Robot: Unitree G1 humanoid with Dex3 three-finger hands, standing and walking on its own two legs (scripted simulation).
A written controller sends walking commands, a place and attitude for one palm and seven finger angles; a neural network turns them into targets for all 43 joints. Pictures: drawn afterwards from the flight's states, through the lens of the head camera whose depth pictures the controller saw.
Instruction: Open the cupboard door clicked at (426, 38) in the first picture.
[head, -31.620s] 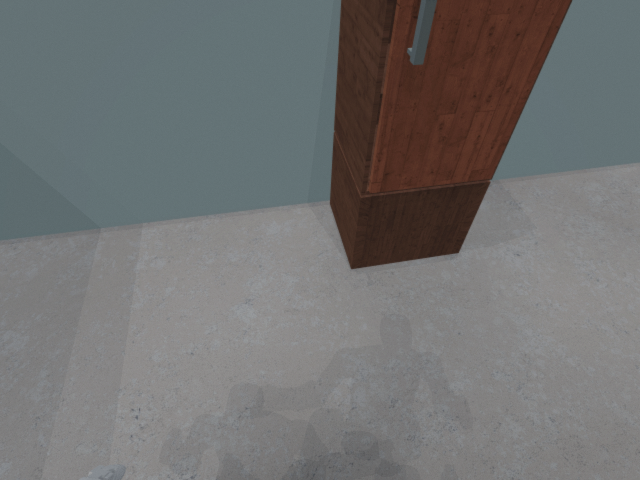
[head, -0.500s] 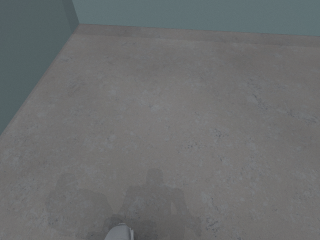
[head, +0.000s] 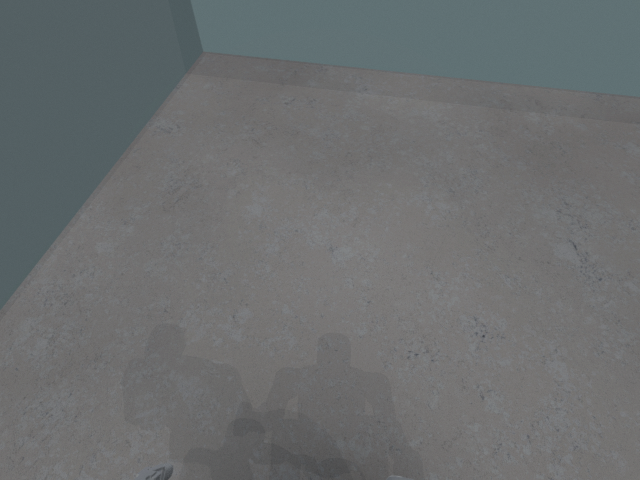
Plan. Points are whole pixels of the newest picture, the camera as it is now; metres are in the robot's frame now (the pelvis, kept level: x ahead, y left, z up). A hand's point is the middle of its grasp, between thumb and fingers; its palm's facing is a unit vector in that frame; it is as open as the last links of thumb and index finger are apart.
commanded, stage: turn to face it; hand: left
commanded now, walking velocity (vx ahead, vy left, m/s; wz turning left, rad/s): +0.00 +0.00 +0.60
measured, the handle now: out of the picture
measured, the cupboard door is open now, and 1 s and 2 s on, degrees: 39 39 39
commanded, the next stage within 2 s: none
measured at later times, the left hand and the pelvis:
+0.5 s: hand out of the picture +0.06 +0.22 -0.19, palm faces +0.36 -0.90 -0.25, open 7.3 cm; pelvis +0.08 +0.00 -0.01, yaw +20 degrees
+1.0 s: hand out of the picture +0.09 +0.14 -0.15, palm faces +0.61 -0.75 -0.26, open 7.3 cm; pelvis +0.14 -0.06 +0.01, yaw +39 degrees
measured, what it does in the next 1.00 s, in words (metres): walks ahead, turning left: right foot, then left foot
